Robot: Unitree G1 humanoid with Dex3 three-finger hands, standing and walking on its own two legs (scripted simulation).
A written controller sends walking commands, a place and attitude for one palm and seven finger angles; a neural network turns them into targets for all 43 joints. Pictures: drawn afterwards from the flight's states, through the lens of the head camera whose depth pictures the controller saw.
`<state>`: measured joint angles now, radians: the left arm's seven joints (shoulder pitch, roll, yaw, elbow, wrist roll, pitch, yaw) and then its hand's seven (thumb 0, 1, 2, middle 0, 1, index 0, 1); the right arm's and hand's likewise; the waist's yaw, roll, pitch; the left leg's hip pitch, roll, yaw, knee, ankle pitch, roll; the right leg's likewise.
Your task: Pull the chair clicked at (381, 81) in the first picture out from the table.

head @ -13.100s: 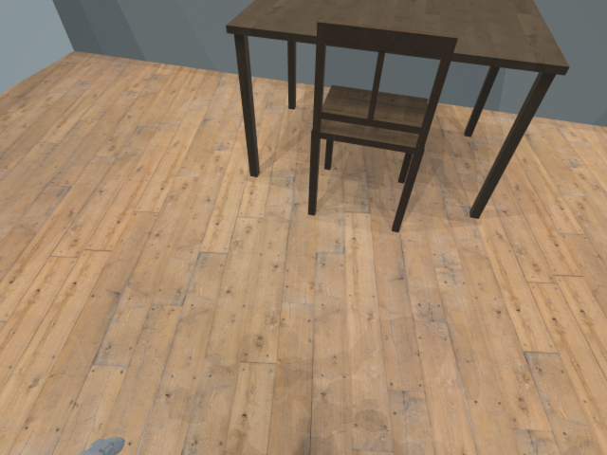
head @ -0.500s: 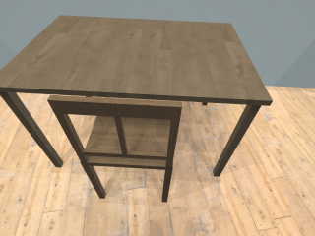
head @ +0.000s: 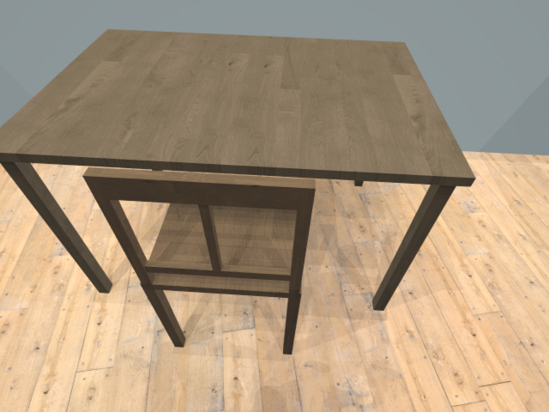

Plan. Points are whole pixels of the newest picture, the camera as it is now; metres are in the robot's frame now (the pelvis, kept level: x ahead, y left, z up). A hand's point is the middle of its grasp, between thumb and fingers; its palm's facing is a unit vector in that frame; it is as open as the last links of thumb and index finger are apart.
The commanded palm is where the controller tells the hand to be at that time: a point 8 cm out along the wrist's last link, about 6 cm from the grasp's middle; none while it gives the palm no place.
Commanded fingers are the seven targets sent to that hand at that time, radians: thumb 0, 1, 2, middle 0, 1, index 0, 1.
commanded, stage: look again from close up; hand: left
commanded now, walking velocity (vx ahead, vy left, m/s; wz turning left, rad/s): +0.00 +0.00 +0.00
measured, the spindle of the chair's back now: (211, 238) +0.48 +0.17 -0.11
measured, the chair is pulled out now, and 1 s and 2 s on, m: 0.00 0.00 0.00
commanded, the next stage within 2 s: raise the hand toward the chair's back in 0.32 s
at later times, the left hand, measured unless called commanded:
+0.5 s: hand out of the picture +0.00 +0.16 -0.16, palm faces +0.13 -0.97 -0.22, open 7.3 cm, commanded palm +0.10 +0.20 -0.08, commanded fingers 0.00 0.78 0.85 -0.19 -0.28 -0.19 -0.28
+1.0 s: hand out of the picture +0.12 +0.16 -0.07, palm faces +0.16 -0.98 -0.08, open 10.6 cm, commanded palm +0.12 +0.20 -0.06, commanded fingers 0.00 0.20 0.60 -0.13 -0.19 -0.13 -0.19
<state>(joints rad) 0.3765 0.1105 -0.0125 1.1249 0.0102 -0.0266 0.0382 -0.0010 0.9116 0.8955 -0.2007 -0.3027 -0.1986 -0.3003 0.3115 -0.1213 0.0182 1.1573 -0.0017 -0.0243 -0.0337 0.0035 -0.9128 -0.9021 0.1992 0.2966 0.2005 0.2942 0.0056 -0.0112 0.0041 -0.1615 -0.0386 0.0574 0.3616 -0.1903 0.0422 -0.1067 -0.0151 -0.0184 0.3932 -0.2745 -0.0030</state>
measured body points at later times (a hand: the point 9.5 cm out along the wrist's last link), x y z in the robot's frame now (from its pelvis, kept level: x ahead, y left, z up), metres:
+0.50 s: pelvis -0.01 -0.01 +0.00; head +0.00 -0.01 +0.44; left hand -0.01 +0.21 -0.14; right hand +0.00 -0.23 -0.16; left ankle +0.00 +0.09 -0.74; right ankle -0.04 -0.11 -0.74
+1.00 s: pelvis -0.04 -0.04 -0.10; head +0.01 -0.02 +0.34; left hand +0.10 +0.21 -0.07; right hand +0.21 -0.25 -0.15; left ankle +0.00 +0.09 -0.74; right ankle -0.04 -0.12 -0.74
